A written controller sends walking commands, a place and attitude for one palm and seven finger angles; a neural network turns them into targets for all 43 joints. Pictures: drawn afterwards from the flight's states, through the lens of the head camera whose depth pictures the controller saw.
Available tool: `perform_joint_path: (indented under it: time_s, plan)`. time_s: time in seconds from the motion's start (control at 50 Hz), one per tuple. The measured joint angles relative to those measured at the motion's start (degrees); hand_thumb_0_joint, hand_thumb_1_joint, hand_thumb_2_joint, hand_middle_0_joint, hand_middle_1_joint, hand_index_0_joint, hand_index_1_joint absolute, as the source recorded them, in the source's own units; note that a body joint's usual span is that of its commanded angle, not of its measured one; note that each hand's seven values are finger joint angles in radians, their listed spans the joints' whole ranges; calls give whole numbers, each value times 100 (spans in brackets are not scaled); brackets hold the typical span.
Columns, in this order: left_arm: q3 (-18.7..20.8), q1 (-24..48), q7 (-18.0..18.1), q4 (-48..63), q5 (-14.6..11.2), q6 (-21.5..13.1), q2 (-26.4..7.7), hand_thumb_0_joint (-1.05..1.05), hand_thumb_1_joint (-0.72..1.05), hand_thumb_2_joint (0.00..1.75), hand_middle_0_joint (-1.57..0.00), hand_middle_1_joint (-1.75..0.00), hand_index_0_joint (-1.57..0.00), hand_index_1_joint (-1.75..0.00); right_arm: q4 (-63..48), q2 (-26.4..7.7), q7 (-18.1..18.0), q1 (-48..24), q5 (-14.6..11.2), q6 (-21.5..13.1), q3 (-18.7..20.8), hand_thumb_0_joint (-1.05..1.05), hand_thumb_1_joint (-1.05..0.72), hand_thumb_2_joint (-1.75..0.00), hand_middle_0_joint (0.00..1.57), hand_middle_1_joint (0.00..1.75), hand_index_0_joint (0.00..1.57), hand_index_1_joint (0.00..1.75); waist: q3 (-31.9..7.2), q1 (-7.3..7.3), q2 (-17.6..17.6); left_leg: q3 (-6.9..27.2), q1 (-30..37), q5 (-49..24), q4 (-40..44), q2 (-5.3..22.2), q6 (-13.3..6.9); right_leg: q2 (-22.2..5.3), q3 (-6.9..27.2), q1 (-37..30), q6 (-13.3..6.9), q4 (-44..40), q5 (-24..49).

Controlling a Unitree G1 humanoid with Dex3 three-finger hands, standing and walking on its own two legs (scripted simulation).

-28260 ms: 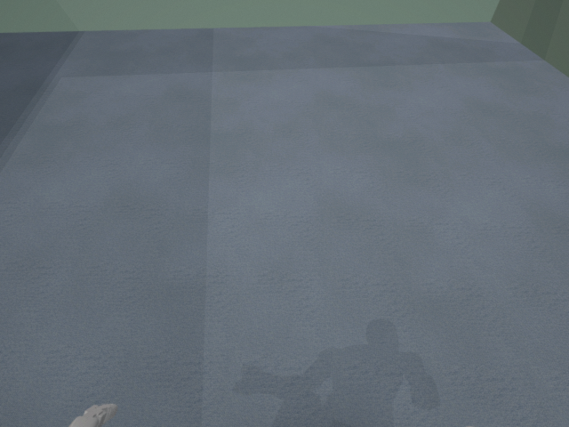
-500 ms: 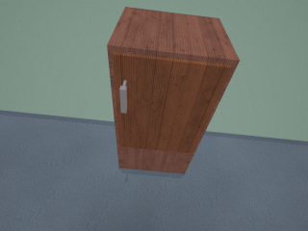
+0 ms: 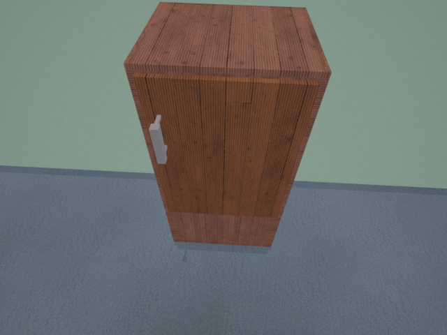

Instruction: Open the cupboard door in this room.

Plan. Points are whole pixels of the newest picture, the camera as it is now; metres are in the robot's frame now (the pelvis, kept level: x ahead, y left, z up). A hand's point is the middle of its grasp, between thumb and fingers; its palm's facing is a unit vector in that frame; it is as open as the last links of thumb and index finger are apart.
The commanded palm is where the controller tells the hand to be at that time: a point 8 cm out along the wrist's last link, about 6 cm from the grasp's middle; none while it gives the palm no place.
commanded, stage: come to a stop and stand still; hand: left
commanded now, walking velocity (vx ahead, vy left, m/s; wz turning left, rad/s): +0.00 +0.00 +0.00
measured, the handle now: (160, 139) +0.59 +0.20 -0.03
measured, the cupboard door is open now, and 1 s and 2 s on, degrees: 0 0 0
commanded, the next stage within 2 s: look again from close up in 1.02 s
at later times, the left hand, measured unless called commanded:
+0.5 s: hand out of the picture -0.05 +0.17 -0.17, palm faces +0.03 -0.99 -0.16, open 7.3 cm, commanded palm none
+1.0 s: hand out of the picture -0.01 +0.21 -0.17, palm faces +0.01 -0.98 -0.19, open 7.3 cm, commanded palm none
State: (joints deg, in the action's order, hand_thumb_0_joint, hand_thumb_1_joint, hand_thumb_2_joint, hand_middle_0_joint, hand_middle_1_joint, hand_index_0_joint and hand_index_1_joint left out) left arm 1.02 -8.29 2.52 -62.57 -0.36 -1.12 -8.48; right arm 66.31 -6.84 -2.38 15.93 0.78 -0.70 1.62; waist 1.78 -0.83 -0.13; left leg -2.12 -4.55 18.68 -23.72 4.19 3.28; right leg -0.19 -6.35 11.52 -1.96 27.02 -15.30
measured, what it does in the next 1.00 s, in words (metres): stands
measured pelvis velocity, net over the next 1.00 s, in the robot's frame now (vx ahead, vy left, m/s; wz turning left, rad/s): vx -0.03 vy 0.04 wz -0.02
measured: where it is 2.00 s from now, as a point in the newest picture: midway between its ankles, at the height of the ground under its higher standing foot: outside the picture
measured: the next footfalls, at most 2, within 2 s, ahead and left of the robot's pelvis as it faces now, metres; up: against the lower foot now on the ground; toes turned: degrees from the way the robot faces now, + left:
none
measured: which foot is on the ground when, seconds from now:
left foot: down 0.00-1.00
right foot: down 0.00-1.00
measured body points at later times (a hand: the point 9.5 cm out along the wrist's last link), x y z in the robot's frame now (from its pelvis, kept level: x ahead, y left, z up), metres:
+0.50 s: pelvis -0.03 +0.01 +0.01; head -0.01 +0.01 +0.45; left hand -0.05 +0.22 -0.16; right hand -0.04 -0.21 -0.15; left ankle -0.07 +0.15 -0.74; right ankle -0.01 -0.09 -0.74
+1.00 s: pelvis -0.03 +0.04 +0.01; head -0.01 +0.04 +0.45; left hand -0.01 +0.27 -0.16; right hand -0.05 -0.18 -0.15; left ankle -0.07 +0.15 -0.74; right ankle -0.01 -0.09 -0.74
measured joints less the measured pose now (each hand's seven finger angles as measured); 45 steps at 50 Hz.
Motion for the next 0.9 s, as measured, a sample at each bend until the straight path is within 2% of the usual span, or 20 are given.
perform_joint_path:
  time_s: [0.2, 0.42, 0.7, 0.9]
  plan:
    - [-40, -457, -35, -207, 44, 62, -108, -1, 94, 90, -20, -29, -20, -30, -135, -220, 9, -281, 1, 60, 5, 1, -92, -90, 20, 30, 20, 29, 38, 102, -53, -1, 104, -129, 138, 75, 39, 89, -12, -154, -53, -257, 190]
    - [-105, -810, -89, -359, 54, 102, 11, 0, 91, 90, -20, -29, -20, -30, -83, -148, 58, -115, -12, 94, -63, 1, -91, -90, 20, 30, 20, 29, 148, 173, -1, -48, 73, -282, 209, 34, -32, 69, 37, -193, -7, -516, 463]
    - [-95, -738, -67, -291, 59, 86, 22, 0, 91, 90, -20, -29, -20, -30, 15, 8, 63, 246, -29, 15, -89, 1, -91, -90, 20, 30, 20, 29, 115, 106, 74, -151, -22, -311, 183, -152, -205, -106, 158, -73, 156, -493, 549]
    - [-76, -624, -52, -236, 72, 70, -97, 0, 91, 90, -20, -29, -20, -30, -10, 0, 64, 208, -42, -49, -69, 1, -91, -90, 20, 30, 20, 29, 90, 90, 100, -196, 15, -282, 185, -264, -301, -214, 216, -68, 253, -425, 506]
